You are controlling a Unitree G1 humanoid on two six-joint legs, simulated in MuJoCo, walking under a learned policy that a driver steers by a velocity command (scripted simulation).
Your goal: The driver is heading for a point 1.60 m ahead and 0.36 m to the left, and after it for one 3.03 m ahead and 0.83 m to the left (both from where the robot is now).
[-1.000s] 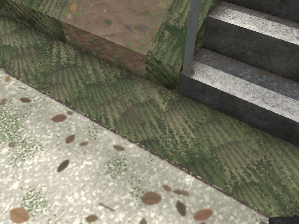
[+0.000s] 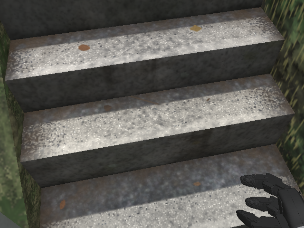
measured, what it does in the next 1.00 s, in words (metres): climbs, turning left: left foot, then right foot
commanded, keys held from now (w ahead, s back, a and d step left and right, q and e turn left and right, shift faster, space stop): e+shift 0.12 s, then q+shift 0.88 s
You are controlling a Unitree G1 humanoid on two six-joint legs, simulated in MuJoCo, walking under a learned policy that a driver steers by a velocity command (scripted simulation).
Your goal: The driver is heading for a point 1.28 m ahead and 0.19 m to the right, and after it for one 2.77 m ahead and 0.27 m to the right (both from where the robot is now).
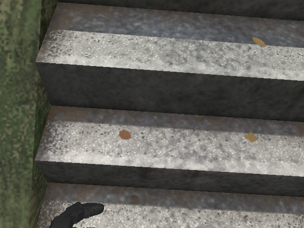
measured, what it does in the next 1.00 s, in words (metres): climbs, turning right: right foot, then left foot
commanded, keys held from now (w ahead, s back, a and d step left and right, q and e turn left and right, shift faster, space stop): q+shift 0.16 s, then shift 0.08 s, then e+shift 0.76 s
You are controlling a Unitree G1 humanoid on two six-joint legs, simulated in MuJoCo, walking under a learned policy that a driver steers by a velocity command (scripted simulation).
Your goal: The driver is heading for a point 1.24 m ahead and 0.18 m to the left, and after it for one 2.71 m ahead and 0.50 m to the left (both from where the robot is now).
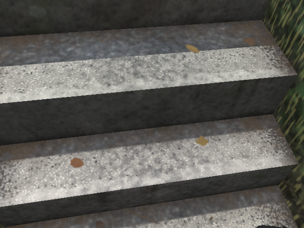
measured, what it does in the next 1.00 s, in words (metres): goes down: right foot 0.16 m lower, then left foot 0.16 m higher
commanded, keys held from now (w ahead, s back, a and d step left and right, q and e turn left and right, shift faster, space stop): e+shift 0.12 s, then shift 0.12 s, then q+shift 0.06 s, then w+q+shift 0.70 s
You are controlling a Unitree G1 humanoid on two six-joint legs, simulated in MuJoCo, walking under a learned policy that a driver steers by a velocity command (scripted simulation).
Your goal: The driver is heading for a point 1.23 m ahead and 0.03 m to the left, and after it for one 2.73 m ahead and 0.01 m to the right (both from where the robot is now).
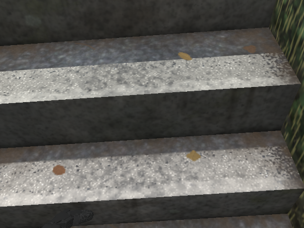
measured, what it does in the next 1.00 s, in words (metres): climbs: right foot 0.22 m higher, then left foot 0.17 m higher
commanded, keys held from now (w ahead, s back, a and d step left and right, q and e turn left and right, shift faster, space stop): w+q+shift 0.34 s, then w+shift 0.12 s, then w+e+shift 0.54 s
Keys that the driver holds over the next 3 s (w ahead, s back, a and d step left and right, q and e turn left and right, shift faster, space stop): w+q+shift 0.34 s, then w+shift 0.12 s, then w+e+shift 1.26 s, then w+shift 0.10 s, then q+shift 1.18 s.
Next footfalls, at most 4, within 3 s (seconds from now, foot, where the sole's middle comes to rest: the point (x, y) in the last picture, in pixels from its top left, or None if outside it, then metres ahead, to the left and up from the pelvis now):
0.30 right None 0.29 -0.18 -0.47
0.80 left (76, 171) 0.54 0.25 -0.29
1.26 right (113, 67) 0.78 0.11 -0.09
1.66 left None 0.99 0.26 0.12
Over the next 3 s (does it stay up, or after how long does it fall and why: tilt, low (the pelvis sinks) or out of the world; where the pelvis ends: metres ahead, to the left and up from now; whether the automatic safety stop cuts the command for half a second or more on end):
stays up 1.52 -0.04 1.26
